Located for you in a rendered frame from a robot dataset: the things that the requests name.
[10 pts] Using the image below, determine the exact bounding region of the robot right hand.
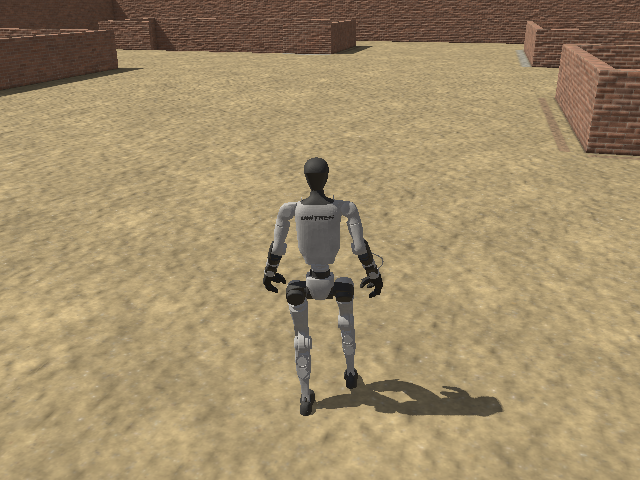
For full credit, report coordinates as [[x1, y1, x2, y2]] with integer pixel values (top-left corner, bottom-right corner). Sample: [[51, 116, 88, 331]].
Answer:
[[360, 274, 383, 298]]

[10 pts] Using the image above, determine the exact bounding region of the left robot forearm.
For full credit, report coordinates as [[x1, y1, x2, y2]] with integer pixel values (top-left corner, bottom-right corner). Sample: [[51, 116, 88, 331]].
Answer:
[[264, 241, 282, 277]]

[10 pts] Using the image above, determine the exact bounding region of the humanoid robot torso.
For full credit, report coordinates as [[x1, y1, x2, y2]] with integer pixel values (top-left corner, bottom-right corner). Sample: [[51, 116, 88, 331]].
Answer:
[[295, 195, 342, 300]]

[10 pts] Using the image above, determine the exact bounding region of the right robot forearm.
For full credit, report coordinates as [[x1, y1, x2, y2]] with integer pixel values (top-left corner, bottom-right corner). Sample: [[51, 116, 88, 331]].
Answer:
[[358, 240, 380, 279]]

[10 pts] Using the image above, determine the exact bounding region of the right robot upper arm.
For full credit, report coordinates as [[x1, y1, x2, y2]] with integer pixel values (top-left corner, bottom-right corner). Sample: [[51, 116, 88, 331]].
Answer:
[[338, 200, 367, 255]]

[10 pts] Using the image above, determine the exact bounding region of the robot left hand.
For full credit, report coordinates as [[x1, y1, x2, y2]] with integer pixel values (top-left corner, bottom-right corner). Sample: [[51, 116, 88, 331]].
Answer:
[[263, 273, 286, 293]]

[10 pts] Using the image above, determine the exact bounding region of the robot right foot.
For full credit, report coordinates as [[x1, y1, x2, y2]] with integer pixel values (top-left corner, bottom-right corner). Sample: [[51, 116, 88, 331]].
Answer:
[[344, 368, 358, 389]]

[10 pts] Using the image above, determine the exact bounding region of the left robot upper arm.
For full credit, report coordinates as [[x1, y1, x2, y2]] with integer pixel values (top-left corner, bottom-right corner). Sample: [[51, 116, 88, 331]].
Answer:
[[271, 202, 297, 256]]

